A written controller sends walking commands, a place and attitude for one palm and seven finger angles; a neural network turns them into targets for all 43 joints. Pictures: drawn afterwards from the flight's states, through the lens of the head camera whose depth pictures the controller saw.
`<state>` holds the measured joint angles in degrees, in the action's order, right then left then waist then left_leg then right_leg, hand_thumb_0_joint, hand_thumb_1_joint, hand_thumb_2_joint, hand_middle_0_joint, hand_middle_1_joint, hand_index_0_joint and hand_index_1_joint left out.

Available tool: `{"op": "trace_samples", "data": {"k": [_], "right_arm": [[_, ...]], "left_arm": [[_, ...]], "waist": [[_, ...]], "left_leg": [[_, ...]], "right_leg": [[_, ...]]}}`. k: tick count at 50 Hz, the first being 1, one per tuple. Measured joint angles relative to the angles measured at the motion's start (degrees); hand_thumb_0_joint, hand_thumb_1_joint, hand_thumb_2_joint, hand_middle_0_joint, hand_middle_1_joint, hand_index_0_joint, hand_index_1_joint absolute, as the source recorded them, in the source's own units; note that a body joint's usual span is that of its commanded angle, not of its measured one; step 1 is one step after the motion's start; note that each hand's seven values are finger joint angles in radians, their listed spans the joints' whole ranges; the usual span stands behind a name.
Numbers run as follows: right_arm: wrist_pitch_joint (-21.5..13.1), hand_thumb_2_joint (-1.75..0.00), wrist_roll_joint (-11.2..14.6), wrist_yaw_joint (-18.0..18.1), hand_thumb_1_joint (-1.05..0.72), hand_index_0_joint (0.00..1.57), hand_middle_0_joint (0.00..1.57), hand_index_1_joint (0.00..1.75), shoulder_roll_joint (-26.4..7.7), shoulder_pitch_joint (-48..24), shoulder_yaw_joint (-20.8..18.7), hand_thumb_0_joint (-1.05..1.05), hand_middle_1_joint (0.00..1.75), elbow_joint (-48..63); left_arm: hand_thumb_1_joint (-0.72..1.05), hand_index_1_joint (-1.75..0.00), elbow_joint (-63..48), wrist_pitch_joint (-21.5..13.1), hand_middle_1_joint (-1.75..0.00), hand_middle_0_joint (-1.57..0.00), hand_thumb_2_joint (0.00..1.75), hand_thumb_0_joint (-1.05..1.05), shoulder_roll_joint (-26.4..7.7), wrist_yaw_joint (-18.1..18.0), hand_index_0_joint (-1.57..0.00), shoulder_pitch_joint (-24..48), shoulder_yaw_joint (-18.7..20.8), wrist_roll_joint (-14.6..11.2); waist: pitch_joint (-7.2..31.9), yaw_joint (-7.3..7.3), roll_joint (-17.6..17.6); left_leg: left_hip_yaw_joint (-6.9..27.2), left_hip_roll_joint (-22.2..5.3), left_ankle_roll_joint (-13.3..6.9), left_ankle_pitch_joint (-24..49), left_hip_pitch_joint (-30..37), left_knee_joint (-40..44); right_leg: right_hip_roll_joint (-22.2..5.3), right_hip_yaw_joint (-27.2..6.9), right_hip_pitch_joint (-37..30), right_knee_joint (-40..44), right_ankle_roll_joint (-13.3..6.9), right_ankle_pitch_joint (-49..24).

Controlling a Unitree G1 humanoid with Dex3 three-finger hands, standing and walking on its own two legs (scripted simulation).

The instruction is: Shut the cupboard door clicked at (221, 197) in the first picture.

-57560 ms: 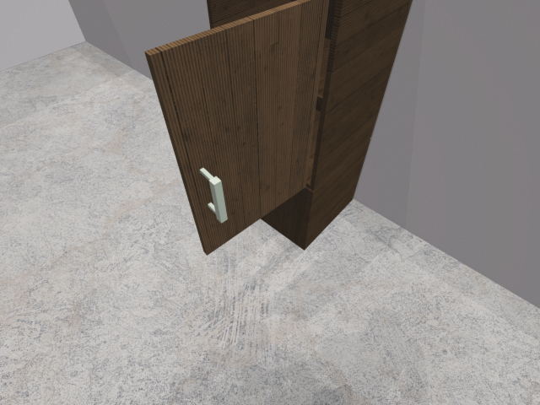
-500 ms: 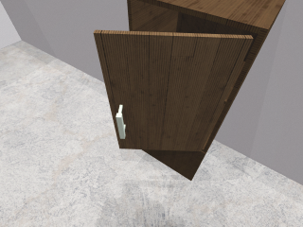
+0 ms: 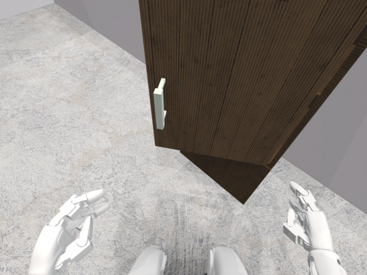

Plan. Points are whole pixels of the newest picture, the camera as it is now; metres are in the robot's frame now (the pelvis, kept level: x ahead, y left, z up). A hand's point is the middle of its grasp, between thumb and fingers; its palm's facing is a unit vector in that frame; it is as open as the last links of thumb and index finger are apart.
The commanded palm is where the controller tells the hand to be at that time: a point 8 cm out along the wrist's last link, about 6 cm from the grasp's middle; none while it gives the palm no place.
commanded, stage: raise the hand and make a fist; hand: left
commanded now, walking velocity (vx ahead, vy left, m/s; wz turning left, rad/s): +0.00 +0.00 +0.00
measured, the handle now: (161, 105) +0.52 +0.12 +0.03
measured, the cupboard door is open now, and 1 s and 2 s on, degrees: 33 33 33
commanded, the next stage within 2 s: bring the fist close to the handle in 1.50 s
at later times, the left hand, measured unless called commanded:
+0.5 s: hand (84, 225) +0.20 +0.21 +0.04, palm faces -0.08 -1.00 -0.04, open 3.8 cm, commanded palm +0.17 +0.26 +0.04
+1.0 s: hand (85, 214) +0.21 +0.21 +0.04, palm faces -0.08 -1.00 -0.06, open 3.1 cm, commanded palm +0.19 +0.26 +0.04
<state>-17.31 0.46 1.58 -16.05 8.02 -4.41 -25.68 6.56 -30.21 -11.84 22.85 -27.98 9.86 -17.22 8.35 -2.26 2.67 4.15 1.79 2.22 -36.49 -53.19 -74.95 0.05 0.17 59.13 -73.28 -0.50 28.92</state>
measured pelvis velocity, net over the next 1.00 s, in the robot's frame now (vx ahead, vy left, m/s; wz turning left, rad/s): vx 0.00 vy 0.02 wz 0.00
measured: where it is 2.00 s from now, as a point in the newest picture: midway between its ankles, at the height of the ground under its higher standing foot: outside the picture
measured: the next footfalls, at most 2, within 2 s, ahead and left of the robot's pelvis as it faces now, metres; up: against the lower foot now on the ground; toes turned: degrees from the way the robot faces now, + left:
none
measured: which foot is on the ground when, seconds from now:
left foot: down 0.00-1.00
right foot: down 0.00-1.00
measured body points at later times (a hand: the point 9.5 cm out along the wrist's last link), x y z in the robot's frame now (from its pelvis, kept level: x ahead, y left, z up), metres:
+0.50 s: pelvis -0.01 +0.02 -0.01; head +0.06 +0.03 +0.43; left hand +0.19 +0.26 +0.05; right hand +0.16 -0.22 -0.09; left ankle +0.01 +0.14 -0.62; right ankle +0.06 -0.11 -0.62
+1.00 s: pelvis +0.00 +0.02 -0.01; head +0.08 +0.04 +0.43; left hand +0.21 +0.26 +0.05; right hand +0.21 -0.19 -0.07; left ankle +0.01 +0.14 -0.62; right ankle +0.06 -0.11 -0.62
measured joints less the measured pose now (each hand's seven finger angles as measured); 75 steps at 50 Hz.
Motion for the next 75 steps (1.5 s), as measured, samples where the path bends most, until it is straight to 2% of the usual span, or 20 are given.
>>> {"op": "trace_samples", "data": {"k": [4,7,11,13,15,17,21,28,37,47,61,75], "right_arm": [[0.94,-0.90,-0.33,0.96,-0.90,0.20,0.20,0.30,0.73,-1.33,1.74,0.01,0.30,-0.65],[2.14,-0.90,-0.08,1.18,-0.90,0.20,0.20,0.30,2.35,-1.41,3.53,0.01,0.30,-2.04],[4.23,-0.89,0.79,1.17,-0.90,0.21,0.21,0.30,5.04,0.32,5.31,0.01,0.30,-3.16],[5.02,-0.89,1.00,1.12,-0.90,0.21,0.21,0.30,5.95,1.86,5.71,0.01,0.30,-3.34],[5.39,-0.89,1.00,1.09,-0.90,0.21,0.21,0.30,6.27,3.57,5.79,0.01,0.30,-3.41],[5.39,-0.89,0.92,1.10,-0.90,0.21,0.21,0.30,5.97,5.19,5.65,0.01,0.30,-3.40],[4.98,-0.89,0.64,1.29,-0.90,0.21,0.21,0.30,4.08,7.39,5.01,0.01,0.30,-3.26],[5.04,-0.89,0.59,1.73,-0.90,0.21,0.21,0.30,1.44,7.34,3.85,0.02,0.30,-2.12],[6.32,-0.90,0.22,1.11,-0.90,0.21,0.20,0.30,2.24,4.72,4.67,0.01,0.30,0.87],[7.39,-0.89,-0.10,0.56,-0.90,0.21,0.21,0.30,3.33,4.13,6.39,0.01,0.30,1.81],[8.21,-0.89,0.23,1.05,-0.90,0.21,0.21,0.30,2.14,5.97,5.04,0.01,0.30,0.06],[8.72,-0.89,0.32,1.26,-0.90,0.21,0.21,0.30,1.97,6.10,4.60,0.01,0.30,0.40]], "left_arm": [[0.90,-0.62,-7.49,0.57,-0.61,-0.49,0.90,0.01,-1.09,-0.81,-0.49,-0.59,0.48,-0.41],[0.90,-0.67,-11.17,2.08,-0.67,-0.54,0.90,0.02,-2.00,0.28,-0.54,2.08,0.12,-0.78],[0.90,-0.75,-12.13,8.09,-0.74,-0.61,0.90,0.01,-2.97,1.48,-0.62,5.28,0.01,-0.98],[0.90,-0.79,-12.04,10.93,-0.78,-0.65,0.90,0.01,-3.20,0.98,-0.65,5.39,0.26,-1.01],[0.90,-0.83,-11.89,12.37,-0.82,-0.69,0.90,0.01,-3.26,-0.18,-0.69,4.73,0.66,-1.06],[0.90,-0.87,-11.83,12.25,-0.86,-0.72,0.90,0.01,-3.12,-1.55,-0.73,3.73,0.97,-1.09],[0.90,-0.95,-12.09,9.69,-0.94,-0.80,0.90,0.01,-2.80,-3.65,-0.80,2.26,0.71,-0.79],[0.90,-1.09,-12.72,7.77,-1.08,-0.92,0.90,0.01,-2.96,-4.65,-0.93,1.56,-1.04,0.35],[0.90,-1.27,-14.21,8.42,-1.26,-1.09,0.90,0.01,-3.60,-5.93,-1.09,1.64,-1.37,1.24],[0.90,-1.45,-13.50,9.66,-1.44,-1.25,0.90,0.01,-3.98,-4.74,-1.25,3.31,-0.94,1.21],[0.90,-1.50,-11.44,9.87,-1.49,-1.30,0.90,0.01,-3.94,-3.20,-1.30,5.65,0.65,-0.36],[0.90,-1.50,-10.68,8.22,-1.49,-1.30,0.90,0.01,-3.63,-3.75,-1.30,5.22,0.28,-0.15]], "waist": [[-0.74,-1.58,-1.31],[-0.93,-1.80,-2.40],[-0.68,-0.76,-3.38],[-0.37,0.07,-3.70],[0.08,0.84,-3.92],[0.47,1.46,-4.07],[0.91,2.15,-4.05],[1.15,2.69,-3.21],[1.52,2.47,-2.88],[1.83,1.75,-3.44],[1.77,2.46,-3.67],[2.00,2.71,-3.60]], "left_leg": [[2.09,-0.29,0.33,-1.54,-4.32,-4.98],[3.03,-0.32,0.44,-1.67,-6.42,-6.68],[2.77,-0.36,0.19,-0.96,-7.45,-6.37],[2.22,-0.37,-0.13,-0.47,-7.30,-5.53],[1.63,-0.34,-0.49,-0.05,-7.05,-4.66],[1.13,-0.24,-0.82,0.25,-6.84,-4.01],[0.50,0.16,-1.45,0.42,-6.94,-3.74],[0.17,0.68,-2.19,0.03,-7.56,-4.53],[0.90,0.62,-2.22,-0.35,-7.06,-4.48],[1.58,0.40,-1.81,-0.82,-6.78,-4.27],[1.42,-0.15,-1.11,-1.13,-6.87,-3.99],[1.18,-0.18,-1.00,-0.95,-6.69,-3.79]], "right_leg": [[0.26,2.13,3.23,-3.22,-0.45,0.93],[0.30,3.05,4.75,-4.01,-0.51,0.78],[0.38,2.78,5.65,-3.30,-0.20,-0.17],[0.41,2.25,5.60,-2.49,0.07,-0.73],[0.40,1.66,5.47,-1.68,0.38,-1.21],[0.32,1.16,5.31,-1.06,0.70,-1.53],[-0.04,0.52,5.38,-0.75,1.21,-1.69],[-0.49,0.18,5.76,-1.25,1.75,-1.32],[-0.51,0.92,4.76,-0.57,1.86,-1.06],[-0.36,1.60,4.40,-0.40,1.59,-0.49],[0.14,1.48,5.21,-1.06,0.85,0.00],[0.18,1.25,5.24,-1.18,0.72,-0.10]]}}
